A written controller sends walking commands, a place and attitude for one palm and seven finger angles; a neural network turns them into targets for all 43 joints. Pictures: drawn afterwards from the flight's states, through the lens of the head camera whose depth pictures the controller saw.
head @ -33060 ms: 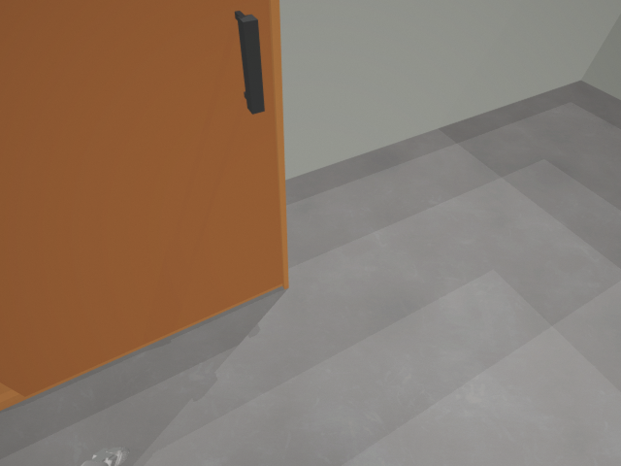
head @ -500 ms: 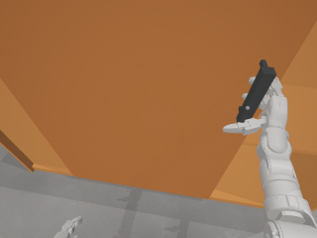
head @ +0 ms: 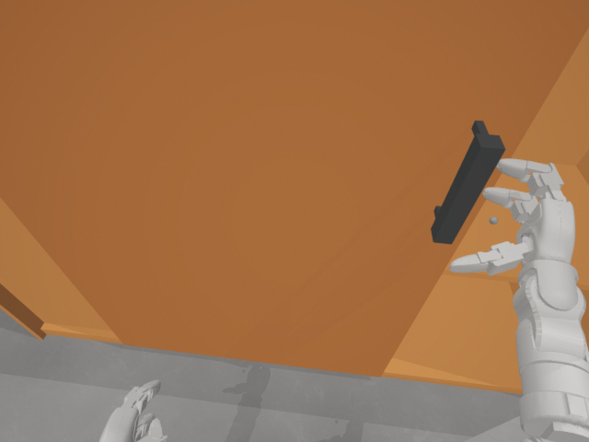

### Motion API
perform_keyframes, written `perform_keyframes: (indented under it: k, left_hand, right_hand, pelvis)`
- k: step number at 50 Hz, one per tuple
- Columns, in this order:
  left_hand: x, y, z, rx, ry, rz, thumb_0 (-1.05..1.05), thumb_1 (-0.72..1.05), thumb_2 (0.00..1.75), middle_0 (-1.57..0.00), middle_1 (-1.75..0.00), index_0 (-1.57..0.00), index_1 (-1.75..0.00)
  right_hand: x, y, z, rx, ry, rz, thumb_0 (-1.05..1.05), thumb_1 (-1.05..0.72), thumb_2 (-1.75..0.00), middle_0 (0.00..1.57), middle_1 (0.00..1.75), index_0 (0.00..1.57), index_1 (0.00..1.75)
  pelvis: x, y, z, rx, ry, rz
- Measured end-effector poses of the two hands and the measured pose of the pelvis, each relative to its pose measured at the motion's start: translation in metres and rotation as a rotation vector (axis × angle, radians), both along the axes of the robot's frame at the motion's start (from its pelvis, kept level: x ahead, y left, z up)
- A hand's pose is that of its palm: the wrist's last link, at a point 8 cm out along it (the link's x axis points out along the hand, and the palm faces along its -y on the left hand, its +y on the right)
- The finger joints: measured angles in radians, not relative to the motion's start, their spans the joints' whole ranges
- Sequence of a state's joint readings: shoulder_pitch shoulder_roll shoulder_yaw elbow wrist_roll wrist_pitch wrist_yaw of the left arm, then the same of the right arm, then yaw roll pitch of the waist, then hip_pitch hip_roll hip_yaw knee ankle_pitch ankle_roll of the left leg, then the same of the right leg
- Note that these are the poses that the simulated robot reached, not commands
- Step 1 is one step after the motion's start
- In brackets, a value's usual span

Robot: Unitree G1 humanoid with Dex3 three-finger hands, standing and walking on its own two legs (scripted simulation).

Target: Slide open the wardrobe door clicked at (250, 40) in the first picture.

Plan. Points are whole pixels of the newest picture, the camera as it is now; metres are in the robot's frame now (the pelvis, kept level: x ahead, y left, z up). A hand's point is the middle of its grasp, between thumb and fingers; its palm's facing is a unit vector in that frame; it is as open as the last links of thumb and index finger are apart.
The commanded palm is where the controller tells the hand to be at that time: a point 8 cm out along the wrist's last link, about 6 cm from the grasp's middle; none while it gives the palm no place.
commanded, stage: slip the hand off the handle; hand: right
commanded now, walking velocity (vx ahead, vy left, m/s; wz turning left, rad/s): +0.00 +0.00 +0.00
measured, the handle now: (459, 184) +0.43 -0.20 +0.15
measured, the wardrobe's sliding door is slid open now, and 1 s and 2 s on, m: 0.52 0.52 0.52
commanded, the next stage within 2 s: draw the hand back to the body in 0.94 s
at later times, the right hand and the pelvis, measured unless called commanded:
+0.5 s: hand (526, 254) +0.33 -0.26 +0.13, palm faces +0.21 +0.97 -0.08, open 14.7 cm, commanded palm +0.28 -0.30 +0.13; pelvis -0.01 -0.01 +0.00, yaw +1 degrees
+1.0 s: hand (550, 317) +0.24 -0.25 +0.13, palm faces +0.25 +0.96 -0.10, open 14.7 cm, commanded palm +0.21 -0.29 +0.13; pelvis -0.02 +0.00 +0.00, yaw -1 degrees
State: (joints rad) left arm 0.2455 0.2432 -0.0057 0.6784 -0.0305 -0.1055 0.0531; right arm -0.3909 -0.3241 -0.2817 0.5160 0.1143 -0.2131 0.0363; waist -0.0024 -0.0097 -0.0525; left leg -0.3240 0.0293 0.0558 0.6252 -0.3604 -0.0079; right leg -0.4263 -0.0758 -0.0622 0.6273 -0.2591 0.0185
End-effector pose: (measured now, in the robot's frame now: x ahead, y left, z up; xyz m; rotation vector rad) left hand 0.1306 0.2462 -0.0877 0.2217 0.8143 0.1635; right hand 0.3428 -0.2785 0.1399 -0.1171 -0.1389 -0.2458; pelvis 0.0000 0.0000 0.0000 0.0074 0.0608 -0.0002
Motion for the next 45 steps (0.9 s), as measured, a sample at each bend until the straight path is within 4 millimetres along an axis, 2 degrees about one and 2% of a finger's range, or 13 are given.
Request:
perform_keyframes:
  k: [13, 20, 28, 34, 40, 45]
  left_hand:
    - [-0.025, 0.007, -0.005, 0.031, 0.057, 0.044, 0.01, 0.9, 0.89, -0.2, -0.3, -0.2, -0.3]
    - [-0.03, -0.001, -0.006, 0.009, 0.038, 0.051, 0.01, 0.9, 0.89, -0.2, -0.3, -0.2, -0.3]
    - [-0.011, -0.018, 0.0, -0.013, -0.049, 0.0, 0.01, 0.9, 0.89, -0.2, -0.3, -0.2, -0.3]
    - [0.011, -0.03, 0.009, -0.017, -0.129, -0.06, 0.01, 0.9, 0.89, -0.2, -0.3, -0.2, -0.3]
    - [0.024, -0.035, 0.018, -0.025, -0.195, -0.094, 0.01, 0.9, 0.89, -0.2, -0.3, -0.2, -0.3]
    - [0.028, -0.035, 0.022, -0.03, -0.224, -0.108, 0.01, 0.9, 0.89, -0.2, -0.3, -0.2, -0.3]
  right_hand:
    - [-0.006, -0.032, -0.001, 0.011, -0.003, 0.019, -0.01, 0.55, -0.2, 0.25, 1.15, 0.25, 1.15]
    - [-0.024, -0.03, 0.001, 0.003, -0.031, 0.053, -0.01, 0.55, -0.2, 0.25, 1.15, 0.25, 1.15]
    - [-0.063, -0.027, -0.008, 0.009, -0.023, 0.028, -0.01, 0.55, -0.2, 0.25, 1.15, 0.25, 1.15]
    - [-0.084, -0.027, -0.004, -0.002, -0.04, 0.015, -0.01, 0.55, -0.2, 0.25, 1.15, 0.25, 1.15]
    - [-0.101, -0.023, -0.003, 0.001, -0.034, 0.027, -0.01, 0.55, -0.2, 0.25, 1.15, 0.25, 1.15]
    - [-0.118, -0.018, -0.003, -0.003, -0.027, 0.026, -0.01, 0.55, -0.2, 0.25, 1.15, 0.25, 1.15]
  pelvis:
    - [-0.002, -0.005, -0.002, 0.007, 0.016, 0.002]
    - [-0.003, -0.011, -0.003, 0.01, 0.011, 0.011]
    - [-0.009, -0.014, -0.003, 0.01, -0.015, 0.006]
    - [-0.017, -0.013, -0.004, 0.012, -0.032, -0.009]
    - [-0.02, -0.01, -0.003, 0.013, -0.045, -0.017]
    - [-0.02, -0.007, -0.002, 0.01, -0.055, -0.018]
